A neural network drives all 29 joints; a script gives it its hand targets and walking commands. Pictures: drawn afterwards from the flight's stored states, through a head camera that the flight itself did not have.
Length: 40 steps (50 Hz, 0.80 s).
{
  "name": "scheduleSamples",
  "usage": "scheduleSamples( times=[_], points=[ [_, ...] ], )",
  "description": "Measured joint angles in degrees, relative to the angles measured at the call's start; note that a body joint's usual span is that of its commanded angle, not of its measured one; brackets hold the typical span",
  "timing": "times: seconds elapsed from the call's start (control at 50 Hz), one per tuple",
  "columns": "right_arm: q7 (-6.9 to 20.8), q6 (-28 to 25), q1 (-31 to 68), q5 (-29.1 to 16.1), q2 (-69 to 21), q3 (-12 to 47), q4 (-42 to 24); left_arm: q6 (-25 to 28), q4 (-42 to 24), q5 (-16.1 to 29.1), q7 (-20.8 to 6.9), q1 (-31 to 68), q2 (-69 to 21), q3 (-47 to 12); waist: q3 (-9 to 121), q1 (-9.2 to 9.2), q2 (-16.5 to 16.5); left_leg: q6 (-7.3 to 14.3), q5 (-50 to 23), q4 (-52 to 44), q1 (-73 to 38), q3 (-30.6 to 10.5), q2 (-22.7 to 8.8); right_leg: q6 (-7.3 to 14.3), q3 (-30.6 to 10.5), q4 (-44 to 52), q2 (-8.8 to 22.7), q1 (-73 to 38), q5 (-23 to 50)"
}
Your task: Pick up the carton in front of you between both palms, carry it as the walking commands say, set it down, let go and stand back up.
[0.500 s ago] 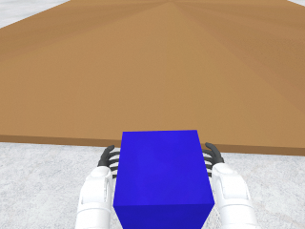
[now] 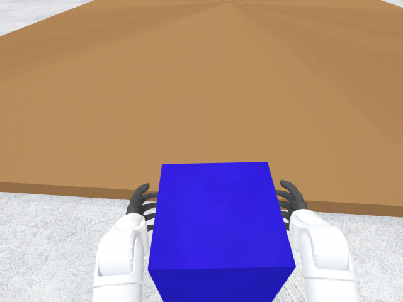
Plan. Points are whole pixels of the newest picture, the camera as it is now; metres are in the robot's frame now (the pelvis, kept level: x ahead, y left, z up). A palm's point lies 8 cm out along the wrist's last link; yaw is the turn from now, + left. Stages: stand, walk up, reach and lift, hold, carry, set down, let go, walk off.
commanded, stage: carry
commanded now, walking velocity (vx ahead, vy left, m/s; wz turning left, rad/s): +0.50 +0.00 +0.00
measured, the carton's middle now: (216, 239) +0.28 -0.01 +0.01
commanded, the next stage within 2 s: none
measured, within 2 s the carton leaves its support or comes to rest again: neither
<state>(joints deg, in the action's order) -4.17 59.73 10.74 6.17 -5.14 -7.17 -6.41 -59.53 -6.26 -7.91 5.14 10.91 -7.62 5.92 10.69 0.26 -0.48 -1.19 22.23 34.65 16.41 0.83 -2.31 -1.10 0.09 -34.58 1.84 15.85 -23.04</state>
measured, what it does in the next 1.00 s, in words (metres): walks ahead: right foot, then left foot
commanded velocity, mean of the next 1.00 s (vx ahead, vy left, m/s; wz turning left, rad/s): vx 0.41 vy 0.00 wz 0.00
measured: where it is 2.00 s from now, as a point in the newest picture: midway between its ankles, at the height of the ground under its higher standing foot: (200, 239)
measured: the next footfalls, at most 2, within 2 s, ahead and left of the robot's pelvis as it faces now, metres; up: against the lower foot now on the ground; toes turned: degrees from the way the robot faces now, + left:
right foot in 0.18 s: +0.10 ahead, -0.10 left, +0.00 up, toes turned -8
left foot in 0.50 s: +0.44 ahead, +0.10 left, +0.00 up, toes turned +9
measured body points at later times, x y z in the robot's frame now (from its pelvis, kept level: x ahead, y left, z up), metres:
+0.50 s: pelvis +0.27 +0.02 -0.01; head +0.28 +0.02 +0.44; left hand +0.55 +0.18 +0.09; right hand +0.55 -0.13 +0.09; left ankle +0.39 +0.10 -0.72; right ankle +0.07 -0.09 -0.72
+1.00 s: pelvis +0.57 +0.01 -0.01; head +0.59 +0.02 +0.44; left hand +0.95 +0.16 +0.15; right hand +0.94 -0.15 +0.15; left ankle +0.40 +0.09 -0.72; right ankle +0.71 -0.06 -0.72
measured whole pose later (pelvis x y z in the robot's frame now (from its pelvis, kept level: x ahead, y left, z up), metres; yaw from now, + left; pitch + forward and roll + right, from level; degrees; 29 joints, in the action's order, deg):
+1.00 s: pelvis +0.57 +0.01 -0.01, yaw -1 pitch +4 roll +0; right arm -7.7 76.5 42.9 2.8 0.5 -12.4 -1.5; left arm -77.2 -2.7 -4.1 7.2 42.6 0.4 12.0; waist 0.8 0.8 -0.5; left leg 1.4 28.3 30.2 2.5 10.7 -0.7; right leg 4.5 10.8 -28.0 0.2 30.3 3.1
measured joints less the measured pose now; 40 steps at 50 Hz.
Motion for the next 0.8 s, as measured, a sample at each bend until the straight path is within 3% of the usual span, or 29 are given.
scheduleSamples(
  times=[0.04,0.1,0.14,0.18,0.2,0.24,0.3,0.4,0.48,0.52,0.58,0.64,0.72,0.8],
  points=[
    [-0.4,2.3,0.6,-0.6,-0.6,0.3,-1.6,-2.8,-3.5,0.6,0.4,-0.9,0.5,0.2,0.0,0.05,-1.2,-0.3,1.3,-0.7,-1.2,1.3,0.9,-0.1,-0.2,-3.1,1.3,1.1,-1.7],
    [-1.4,4.4,0.0,0.0,-3.0,1.3,-4.2,-5.6,-8.3,2.1,0.3,-3.1,1.2,1.5,-0.4,0.27,0.4,-0.1,3.2,-2.0,-3.4,2.6,0.0,-0.8,3.3,-11.5,1.2,6.0,-5.0],
    [-1.8,6.1,-1.7,0.0,-2.6,2.7,-7.3,-6.9,-10.3,2.8,0.2,-3.7,0.3,2.3,-1.6,0.44,2.1,-0.5,3.6,-4.2,-5.7,2.4,-1.2,-0.5,5.9,-8.2,-0.5,7.5,-6.9],
    [-2.0,7.6,-3.0,-0.1,-2.4,2.4,-11.2,-7.7,-11.7,3.0,0.2,-3.4,0.0,1.3,-3.4,1.01,3.5,-0.8,4.8,-3.3,-7.2,1.7,-2.5,1.0,8.8,0.8,-2.0,5.5,2.5],
    [-2.0,8.2,-3.8,-0.3,-2.2,1.6,-13.1,-7.7,-11.5,3.0,0.2,-2.9,0.0,0.1,-4.0,1.26,3.9,-0.8,5.2,1.0,-5.8,2.0,-3.3,2.5,10.0,1.8,-2.2,4.0,5.8],
    [-2.1,9.1,-4.5,-0.9,-2.2,0.2,-14.9,-8.0,-11.4,2.7,0.4,-2.6,0.0,-1.5,-4.5,0.67,2.6,-0.3,5.7,14.0,-0.6,2.2,-2.2,4.0,10.6,2.8,-1.7,1.4,3.9],
    [-2.1,10.2,-3.4,-1.6,-2.3,-0.2,-15.2,-9.1,-13.2,2.5,0.8,-3.0,0.1,-1.7,-4.9,-0.33,0.2,1.3,5.0,24.6,7.8,4.1,-0.5,3.1,9.9,8.6,-0.8,-3.6,3.0],
    [-1.6,9.6,-1.4,-1.1,-2.5,0.8,-15.3,-9.8,-16.2,2.6,0.9,-2.5,0.0,-0.2,-5.4,-2.42,-1.4,1.3,-3.3,11.9,16.3,7.0,0.1,1.9,8.2,17.3,0.4,-12.3,3.0],
    [-1.5,9.9,-0.9,-0.5,-2.6,1.4,-17.1,-10.5,-18.2,3.1,0.9,-1.6,-0.1,0.6,-6.3,-2.59,-1.3,2.4,-13.4,-3.8,14.9,11.0,1.2,-0.2,7.7,15.6,1.8,-18.2,-2.5],
    [-1.5,10.3,0.2,-0.4,-2.8,1.6,-17.7,-11.1,-19.5,3.2,0.9,-0.9,-0.1,1.4,-6.9,-2.02,-1.3,4.8,-17.3,-4.7,12.4,12.7,1.7,-0.4,8.1,5.1,3.5,-17.3,-7.2],
    [-2.1,10.9,2.6,-0.4,-3.2,1.2,-17.1,-12.2,-19.4,3.8,0.9,1.5,0.3,3.0,-8.2,-0.43,-1.3,7.9,-11.6,-0.6,10.8,13.5,1.9,1.2,3.0,-22.4,2.5,-5.1,-3.8],
    [-2.6,12.5,4.4,-0.9,-3.6,-0.6,-18.4,-13.5,-19.2,3.7,1.0,4.4,-0.2,3.7,-9.4,0.88,-0.5,7.2,-11.0,-5.4,6.3,13.3,2.3,2.8,2.8,-32.8,1.7,6.3,1.7],
    [-3.3,13.7,8.9,-1.9,-2.8,-2.8,-19.2,-14.2,-18.5,3.4,1.2,9.8,0.1,3.9,-10.3,2.4,0.5,7.3,-10.6,-11.6,0.5,12.3,2.7,3.1,3.9,-27.5,2.2,16.1,5.6],
    [-3.4,14.3,16.1,-2.9,0.0,-3.9,-14.0,-15.1,-14.3,2.8,1.5,16.5,2.1,4.3,-9.4,3.06,0.6,6.7,-8.5,-14.9,-4.7,11.0,2.8,2.8,4.3,-18.7,2.5,21.5,10.0]
  ],
)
